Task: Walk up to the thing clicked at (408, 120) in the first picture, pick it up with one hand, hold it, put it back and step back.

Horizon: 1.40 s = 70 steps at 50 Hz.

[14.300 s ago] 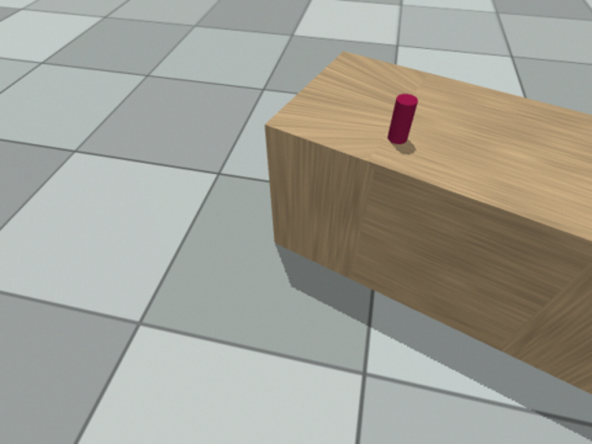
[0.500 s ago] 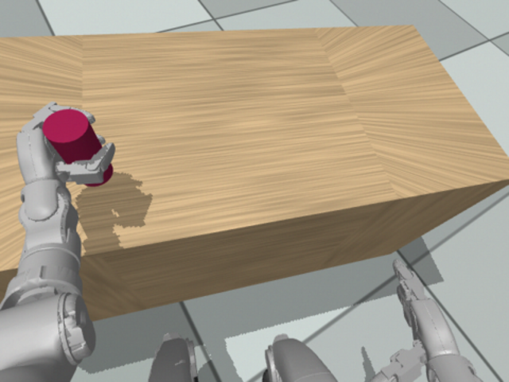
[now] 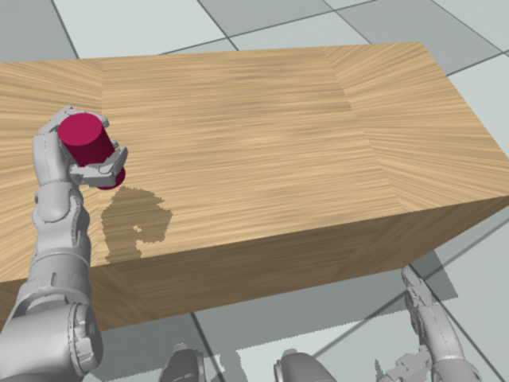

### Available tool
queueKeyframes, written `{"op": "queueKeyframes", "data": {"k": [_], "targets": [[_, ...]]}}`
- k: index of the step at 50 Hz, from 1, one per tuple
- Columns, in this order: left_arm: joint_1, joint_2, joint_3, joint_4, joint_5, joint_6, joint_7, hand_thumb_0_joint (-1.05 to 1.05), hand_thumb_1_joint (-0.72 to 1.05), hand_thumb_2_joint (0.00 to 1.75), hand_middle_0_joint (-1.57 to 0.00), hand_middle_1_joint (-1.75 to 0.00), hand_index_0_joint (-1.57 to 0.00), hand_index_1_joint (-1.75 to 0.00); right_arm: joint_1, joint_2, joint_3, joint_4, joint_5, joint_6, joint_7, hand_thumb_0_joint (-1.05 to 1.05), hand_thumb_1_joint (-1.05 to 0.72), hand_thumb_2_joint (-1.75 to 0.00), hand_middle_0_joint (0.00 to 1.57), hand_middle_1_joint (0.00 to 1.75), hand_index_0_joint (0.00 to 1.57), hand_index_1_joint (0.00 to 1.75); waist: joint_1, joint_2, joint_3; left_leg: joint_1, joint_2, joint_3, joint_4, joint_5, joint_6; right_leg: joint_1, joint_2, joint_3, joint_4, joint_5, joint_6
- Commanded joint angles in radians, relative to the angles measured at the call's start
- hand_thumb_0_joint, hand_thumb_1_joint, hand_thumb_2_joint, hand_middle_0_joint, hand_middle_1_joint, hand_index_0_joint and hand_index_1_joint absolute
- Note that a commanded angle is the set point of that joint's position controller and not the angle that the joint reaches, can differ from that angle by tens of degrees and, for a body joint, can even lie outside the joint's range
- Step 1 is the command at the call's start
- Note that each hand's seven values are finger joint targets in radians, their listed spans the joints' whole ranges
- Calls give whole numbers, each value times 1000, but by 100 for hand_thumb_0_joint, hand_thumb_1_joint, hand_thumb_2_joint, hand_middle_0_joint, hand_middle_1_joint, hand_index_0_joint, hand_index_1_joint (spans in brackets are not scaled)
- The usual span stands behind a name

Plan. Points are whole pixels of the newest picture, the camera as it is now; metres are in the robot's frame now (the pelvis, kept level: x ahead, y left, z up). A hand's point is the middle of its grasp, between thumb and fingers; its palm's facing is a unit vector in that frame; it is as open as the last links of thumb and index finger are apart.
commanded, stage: lift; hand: left
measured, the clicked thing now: (95, 154) +0.46 +0.21 +0.05
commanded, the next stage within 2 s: hold in 1.14 s
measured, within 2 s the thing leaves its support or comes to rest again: neither
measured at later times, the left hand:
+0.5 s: hand (91, 158) +0.40 +0.18 +0.13, palm faces +0.20 -0.98 -0.01, open 7.9 cm
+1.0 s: hand (91, 166) +0.35 +0.16 +0.17, palm faces +0.21 -0.98 +0.00, open 7.9 cm
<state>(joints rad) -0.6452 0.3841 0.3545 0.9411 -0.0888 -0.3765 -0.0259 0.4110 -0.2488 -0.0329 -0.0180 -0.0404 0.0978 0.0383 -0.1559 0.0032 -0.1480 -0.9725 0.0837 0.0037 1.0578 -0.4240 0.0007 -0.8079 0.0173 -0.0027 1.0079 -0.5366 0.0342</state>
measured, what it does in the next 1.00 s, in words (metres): stands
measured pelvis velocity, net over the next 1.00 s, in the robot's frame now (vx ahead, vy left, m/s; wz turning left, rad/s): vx -0.01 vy -0.01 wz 0.02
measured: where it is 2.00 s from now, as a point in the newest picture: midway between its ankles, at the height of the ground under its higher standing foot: outside the picture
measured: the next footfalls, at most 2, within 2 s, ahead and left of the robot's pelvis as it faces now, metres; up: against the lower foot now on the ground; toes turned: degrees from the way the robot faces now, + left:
none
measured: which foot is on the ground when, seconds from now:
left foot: down 0.00-1.00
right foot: down 0.00-1.00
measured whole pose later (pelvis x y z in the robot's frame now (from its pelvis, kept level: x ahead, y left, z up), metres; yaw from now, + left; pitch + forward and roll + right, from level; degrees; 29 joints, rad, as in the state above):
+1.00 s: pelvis -0.01 -0.01 +0.05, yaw +1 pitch +4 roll +0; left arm -0.25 0.19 0.18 0.27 -0.16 0.00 0.06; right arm 0.34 -0.22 -0.09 0.37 0.03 0.02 -0.08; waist -0.02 0.03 -0.08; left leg -0.52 0.05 0.04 0.73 -0.29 -0.01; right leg -0.39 -0.02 0.02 0.75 -0.43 0.02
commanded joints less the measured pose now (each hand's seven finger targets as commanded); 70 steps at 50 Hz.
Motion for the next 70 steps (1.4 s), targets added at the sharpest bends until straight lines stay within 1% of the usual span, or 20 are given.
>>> {"op": "queueKeyframes", "data": {"k": [1,5,6,9,11,18,20,24,33,35,41,43,52,54,55,56,58,62,65,70], "targets": [[-413,187,-7,-330,-28,-65,10,0,40,139,-134,-147,-136,-147,29,-123,-77,-154,8,-50,-19,0,55,-5,5,5,5,5,22,139,-472,530,-27,-21,-110,398,18,89,26,-26,-131,473,-22],[-368,190,-16,-419,-25,-30,20,0,36,137,-132,-145,-134,-145,18,-134,-95,-124,15,-48,-27,0,56,-5,5,5,5,5,50,151,-470,569,-29,-14,-131,429,16,122,23,-22,-147,496,-21],[-359,148,-43,-428,-28,-20,20,0,37,137,-131,-144,-133,-144,23,-130,-101,-112,15,-47,-29,0,56,-5,5,5,5,5,45,149,-448,576,-28,-14,-142,422,14,118,23,-24,-154,483,-22],[-303,154,-26,-493,-42,12,30,0,38,134,-129,-141,-131,-141,-10,-155,-126,-111,24,-47,-39,0,56,-5,5,5,5,5,74,121,-444,582,-30,-8,-175,402,13,169,22,-22,-180,468,-24],[-269,107,-51,-534,-49,34,38,0,35,134,-128,-141,-130,-142,8,-119,-103,-68,28,-47,-40,0,57,-5,5,5,5,5,80,134,-394,589,-30,-8,-196,382,7,161,24,-27,-191,431,-28],[-204,69,-79,-648,-63,108,53,0,35,133,-128,-141,-130,-141,-22,-141,-136,-20,47,-54,-71,0,56,-5,5,5,5,5,80,32,-321,582,-38,9,-254,319,14,218,15,-11,-243,413,-18],[-198,46,-96,-675,-68,126,57,0,32,133,-129,-141,-131,-142,-45,-107,-100,-32,52,-64,-73,0,56,-5,5,5,5,5,94,32,-300,587,-43,14,-273,294,11,246,12,-11,-260,389,-19],[-141,26,-104,-716,-76,162,62,0,34,131,-127,-140,-129,-140,-31,-142,-139,42,54,-71,-89,0,57,-4,5,5,5,5,102,32,-277,627,-41,12,-304,291,6,246,12,-18,-278,371,-23],[-77,-13,-123,-842,-82,222,86,0,29,128,-125,-137,-127,-138,-88,-110,-107,93,62,-101,-108,0,56,-5,5,5,5,5,129,14,-231,662,-46,27,-349,277,2,309,5,-16,-329,355,-22],[-110,20,-107,-907,-80,222,92,0,29,130,-126,-139,-128,-139,-91,-120,-122,122,60,-103,-114,0,55,-5,5,5,5,5,129,32,-242,668,-50,31,-352,277,3,323,-1,-10,-336,365,-21],[-21,-32,-126,-887,-83,263,94,0,29,132,-128,-141,-130,-142,-115,-107,-104,170,62,-116,-121,0,55,-5,5,5,5,5,130,-4,-171,672,-53,38,-387,245,4,343,-2,-12,-373,338,-18],[-72,8,-108,-966,-80,262,97,0,28,131,-130,-142,-132,-143,-119,-101,-104,194,63,-124,-122,0,55,-5,5,5,5,5,134,22,-194,694,-55,41,-388,259,4,354,-8,-8,-378,352,-19],[44,-61,-135,-947,-88,327,88,0,30,133,-131,-144,-133,-145,-194,-104,-101,243,66,-157,-127,0,55,-5,5,5,5,5,131,-32,-147,719,-56,42,-424,252,10,384,-10,-12,-417,343,-13],[31,-54,-139,-975,-83,329,89,0,30,133,-132,-144,-134,-145,-197,-85,-78,239,67,-161,-128,0,54,-5,5,5,5,5,136,-22,-182,742,-53,37,-425,286,10,402,-9,-15,-416,365,-15],[-3,0,-103,-1045,-86,323,92,0,30,133,-132,-144,-134,-145,-186,-116,-110,271,67,-159,-132,0,54,-5,5,5,5,5,144,1,-194,753,-55,39,-426,307,9,414,-11,-13,-417,388,-15],[32,-37,-124,-1002,-85,330,89,0,32,133,-132,-144,-134,-145,-178,-92,-86,269,64,-163,-130,0,54,-5,5,5,5,5,136,-23,-179,756,-54,39,-424,323,10,417,-8,-16,-415,401,-11],[53,-44,-126,-1009,-90,340,87,0,32,134,-132,-145,-135,-146,-187,-117,-108,274,64,-166,-133,0,54,-5,5,5,5,5,132,-8,-191,767,-54,41,-423,355,12,426,-10,-13,-417,435,-11],[-13,3,-100,-1133,-83,340,96,0,32,135,-134,-147,-136,-147,-187,-85,-86,301,67,-177,-131,0,54,-5,5,5,5,5,141,44,-202,802,-55,40,-434,365,8,432,-13,-15,-428,438,-14],[30,-51,-132,-1118,-89,355,92,0,31,128,-133,-144,-134,-144,-219,-51,-58,306,67,-192,-131,0,53,-5,5,5,5,5,137,-9,-124,761,-61,43,-448,310,13,435,-18,-13,-454,402,-8],[105,-67,-132,-1078,-93,408,80,0,29,128,-134,-144,-135,-145,-192,-79,-77,339,69,-205,-127,0,53,-5,5,5,5,5,131,38,-103,788,-58,39,-479,286,7,433,-11,-23,-470,369,-19]]}}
